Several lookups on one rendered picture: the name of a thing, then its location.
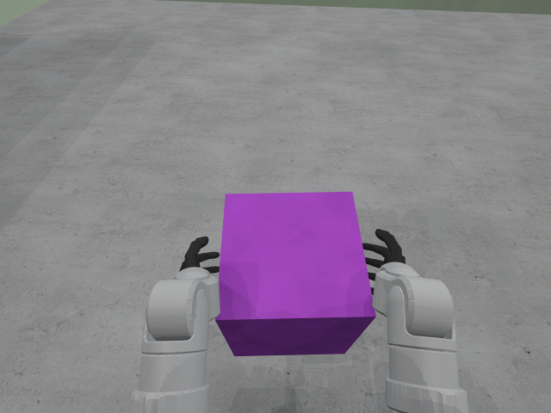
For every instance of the robot right forearm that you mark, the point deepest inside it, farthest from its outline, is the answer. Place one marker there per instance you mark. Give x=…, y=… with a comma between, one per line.
x=423, y=378

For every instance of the right robot hand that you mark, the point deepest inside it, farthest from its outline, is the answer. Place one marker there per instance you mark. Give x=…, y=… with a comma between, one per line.
x=393, y=252

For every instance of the carton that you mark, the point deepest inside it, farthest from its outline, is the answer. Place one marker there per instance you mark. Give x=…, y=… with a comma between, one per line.
x=293, y=277

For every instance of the robot left forearm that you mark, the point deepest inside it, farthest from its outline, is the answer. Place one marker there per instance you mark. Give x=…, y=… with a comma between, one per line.
x=173, y=365

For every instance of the left robot hand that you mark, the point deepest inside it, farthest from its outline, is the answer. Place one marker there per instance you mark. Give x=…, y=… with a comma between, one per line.
x=193, y=259

